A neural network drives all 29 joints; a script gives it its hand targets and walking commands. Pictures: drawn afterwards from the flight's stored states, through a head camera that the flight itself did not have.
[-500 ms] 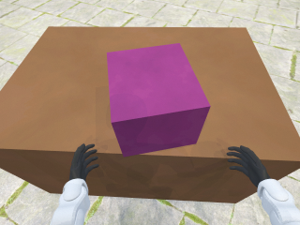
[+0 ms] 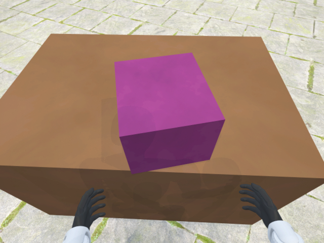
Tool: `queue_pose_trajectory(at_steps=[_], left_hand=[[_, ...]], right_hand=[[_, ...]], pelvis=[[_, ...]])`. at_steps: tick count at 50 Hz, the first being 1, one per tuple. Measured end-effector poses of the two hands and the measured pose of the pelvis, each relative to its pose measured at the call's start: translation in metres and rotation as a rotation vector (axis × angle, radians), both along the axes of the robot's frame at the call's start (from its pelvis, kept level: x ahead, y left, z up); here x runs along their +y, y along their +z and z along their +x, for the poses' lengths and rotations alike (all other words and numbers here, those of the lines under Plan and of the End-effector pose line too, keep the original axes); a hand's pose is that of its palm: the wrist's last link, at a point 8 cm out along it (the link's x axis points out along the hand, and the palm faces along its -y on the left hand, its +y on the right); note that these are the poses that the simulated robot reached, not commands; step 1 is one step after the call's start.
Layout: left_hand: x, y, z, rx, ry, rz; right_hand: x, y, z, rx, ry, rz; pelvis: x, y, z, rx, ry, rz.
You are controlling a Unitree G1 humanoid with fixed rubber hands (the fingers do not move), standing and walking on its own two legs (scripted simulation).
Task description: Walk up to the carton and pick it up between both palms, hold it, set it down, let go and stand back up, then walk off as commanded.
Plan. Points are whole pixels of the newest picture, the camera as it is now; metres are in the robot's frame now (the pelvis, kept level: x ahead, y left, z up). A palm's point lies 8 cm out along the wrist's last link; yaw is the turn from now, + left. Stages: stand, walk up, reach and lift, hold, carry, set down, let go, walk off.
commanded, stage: set down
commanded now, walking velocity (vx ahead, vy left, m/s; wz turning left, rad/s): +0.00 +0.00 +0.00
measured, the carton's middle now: (162, 111) +0.49 +0.05 +0.00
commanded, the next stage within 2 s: let go in 0.76 s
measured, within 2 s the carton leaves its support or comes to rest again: neither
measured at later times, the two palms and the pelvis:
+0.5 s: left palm (74, 241) +0.15 +0.24 -0.09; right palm (253, 236) +0.18 -0.19 -0.09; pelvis +0.00 +0.01 +0.00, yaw +0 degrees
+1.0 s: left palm (77, 236) +0.16 +0.24 -0.08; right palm (255, 237) +0.18 -0.19 -0.09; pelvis +0.01 +0.01 +0.00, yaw +0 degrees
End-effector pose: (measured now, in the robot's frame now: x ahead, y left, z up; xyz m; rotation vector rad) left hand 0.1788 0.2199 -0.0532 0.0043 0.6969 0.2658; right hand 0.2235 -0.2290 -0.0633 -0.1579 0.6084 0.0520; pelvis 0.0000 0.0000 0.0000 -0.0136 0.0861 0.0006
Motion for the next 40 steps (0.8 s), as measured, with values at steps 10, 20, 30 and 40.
queue_pose_trajectory(at_steps=[10,20,30,40], left_hand=[[0.002,-0.01,-0.013,0.044,-0.011,-0.023],[0.017,-0.03,-0.033,0.155,-0.016,-0.024],[0.02,-0.032,-0.029,0.173,-0.015,-0.013],[0.019,-0.028,-0.02,0.136,-0.028,-0.019]], right_hand=[[0.027,-0.017,-0.033,0.067,-0.017,-0.019],[0.04,-0.019,-0.037,0.1,0.006,-0.067],[0.037,-0.03,-0.044,0.152,0.014,-0.083],[0.037,-0.025,-0.037,0.096,0.018,-0.078]], pelvis=[[0.003,0.0,-0.004,-0.021,0.002,0.0],[0.006,0.0,-0.005,-0.03,0.005,0.0],[0.006,0.0,0.001,-0.026,0.005,0.001],[0.006,0.001,0.008,-0.046,0.006,0.001]])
